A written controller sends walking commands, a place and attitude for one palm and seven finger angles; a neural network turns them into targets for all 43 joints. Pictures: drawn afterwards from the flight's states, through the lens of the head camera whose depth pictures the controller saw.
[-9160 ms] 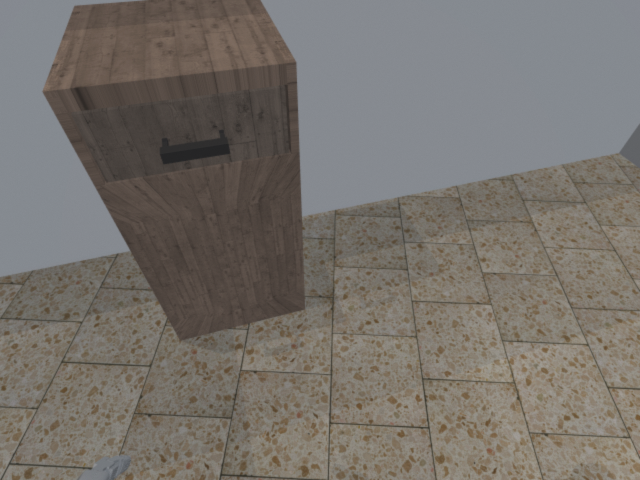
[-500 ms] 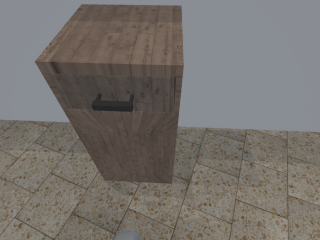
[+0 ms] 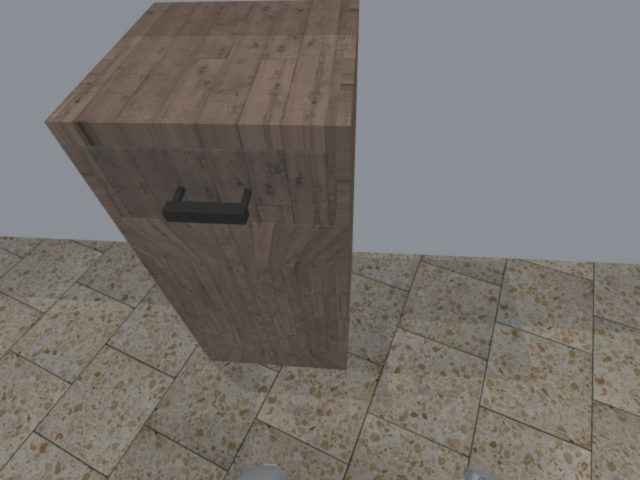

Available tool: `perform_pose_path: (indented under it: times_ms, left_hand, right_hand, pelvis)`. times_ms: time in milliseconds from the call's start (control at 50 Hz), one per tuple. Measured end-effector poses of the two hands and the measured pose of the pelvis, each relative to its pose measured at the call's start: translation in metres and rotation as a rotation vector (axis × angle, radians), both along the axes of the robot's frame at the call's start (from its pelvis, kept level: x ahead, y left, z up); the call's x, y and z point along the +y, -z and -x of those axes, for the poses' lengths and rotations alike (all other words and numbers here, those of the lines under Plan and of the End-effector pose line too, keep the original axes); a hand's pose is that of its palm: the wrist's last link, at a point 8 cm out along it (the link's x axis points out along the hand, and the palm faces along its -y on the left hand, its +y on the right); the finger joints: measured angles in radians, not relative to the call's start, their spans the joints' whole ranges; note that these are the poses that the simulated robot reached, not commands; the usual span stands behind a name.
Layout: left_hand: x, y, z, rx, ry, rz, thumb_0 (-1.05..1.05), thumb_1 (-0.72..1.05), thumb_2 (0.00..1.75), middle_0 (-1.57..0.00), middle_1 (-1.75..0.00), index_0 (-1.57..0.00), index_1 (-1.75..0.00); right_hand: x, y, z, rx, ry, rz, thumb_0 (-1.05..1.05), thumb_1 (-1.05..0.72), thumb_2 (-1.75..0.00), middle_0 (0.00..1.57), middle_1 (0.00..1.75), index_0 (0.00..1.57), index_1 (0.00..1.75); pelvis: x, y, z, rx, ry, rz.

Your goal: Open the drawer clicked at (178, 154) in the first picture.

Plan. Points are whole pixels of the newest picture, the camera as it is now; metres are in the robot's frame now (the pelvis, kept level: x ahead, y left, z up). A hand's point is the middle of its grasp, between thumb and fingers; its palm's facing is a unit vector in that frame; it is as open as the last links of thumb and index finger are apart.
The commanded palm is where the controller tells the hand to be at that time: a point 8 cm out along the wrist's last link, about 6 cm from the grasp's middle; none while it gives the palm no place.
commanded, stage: come to a stop and stand still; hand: left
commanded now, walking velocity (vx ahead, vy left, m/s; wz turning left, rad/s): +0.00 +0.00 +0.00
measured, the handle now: (209, 202) +0.50 +0.24 +0.03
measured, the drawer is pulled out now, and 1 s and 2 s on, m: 0.00 0.00 0.00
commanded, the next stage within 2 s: look again from close up in 1.52 s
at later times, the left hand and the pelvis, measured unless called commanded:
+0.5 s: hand out of the picture +0.00 +0.15 -0.14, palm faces +0.04 -0.97 -0.22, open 7.3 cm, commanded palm none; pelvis -0.02 -0.04 +0.02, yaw +1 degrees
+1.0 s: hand out of the picture +0.00 +0.11 -0.15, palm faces +0.06 -0.99 -0.14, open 7.4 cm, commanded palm none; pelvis +0.02 -0.03 +0.02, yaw +1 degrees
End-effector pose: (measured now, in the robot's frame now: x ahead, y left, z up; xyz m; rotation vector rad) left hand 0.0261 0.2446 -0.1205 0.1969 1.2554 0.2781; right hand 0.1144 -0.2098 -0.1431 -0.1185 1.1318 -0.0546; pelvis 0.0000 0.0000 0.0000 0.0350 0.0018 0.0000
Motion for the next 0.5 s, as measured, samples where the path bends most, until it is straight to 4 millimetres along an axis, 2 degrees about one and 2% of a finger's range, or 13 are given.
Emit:
perform_pose_path:
  times_ms: [100, 200, 260, 340, 420, 500]
  left_hand:
    - [-0.021, -0.008, -0.004, -0.055, 0.058, 0.006, 0.01, 0.91, 0.9, -0.2, -0.3, -0.2, -0.29]
    - [-0.031, -0.005, -0.012, -0.11, 0.079, 0.034, 0.01, 0.9, 0.9, -0.2, -0.3, -0.2, -0.3]
    - [-0.035, 0.001, -0.016, -0.121, 0.077, 0.059, 0.01, 0.9, 0.9, -0.2, -0.3, -0.2, -0.3]
    - [-0.045, -0.004, -0.009, -0.107, 0.08, 0.084, 0.01, 0.9, 0.9, -0.2, -0.3, -0.2, -0.3]
    - [-0.048, -0.009, 0.008, -0.071, 0.067, 0.08, 0.01, 0.91, 0.9, -0.2, -0.3, -0.2, -0.3]
    - [-0.05, -0.008, 0.03, 0.004, 0.055, 0.077, 0.01, 0.91, 0.9, -0.2, -0.3, -0.2, -0.3]
  right_hand:
    - [-0.038, -0.005, 0.025, -0.013, 0.059, 0.028, 0.0, -0.92, -0.9, 0.2, 0.3, 0.2, 0.3]
    - [-0.054, -0.014, 0.056, 0.008, 0.085, 0.068, 0.0, -0.92, -0.9, 0.2, 0.3, 0.2, 0.3]
    - [-0.054, -0.014, 0.08, 0.048, 0.074, 0.085, 0.0, -0.92, -0.9, 0.19, 0.3, 0.19, 0.3]
    - [-0.049, -0.017, 0.114, 0.13, 0.058, 0.073, 0.0, -0.91, -0.9, 0.19, 0.3, 0.19, 0.3]
    - [-0.044, -0.015, 0.14, 0.209, 0.049, 0.044, 0.01, -0.91, -0.9, 0.2, 0.3, 0.2, 0.3]
    - [-0.04, -0.013, 0.157, 0.264, 0.057, 0.02, 0.01, -0.91, -0.9, 0.2, 0.3, 0.2, 0.3]
  pelvis:
    - [-0.011, -0.003, 0.005, -0.027, -0.013, 0.024]
    - [-0.02, -0.004, 0.012, -0.039, -0.031, 0.03]
    - [-0.024, -0.003, 0.017, -0.041, -0.035, 0.034]
    - [-0.028, -0.012, 0.023, -0.035, -0.027, 0.032]
    - [-0.033, -0.017, 0.026, -0.027, -0.027, 0.028]
    - [-0.037, -0.019, 0.024, -0.022, -0.024, 0.027]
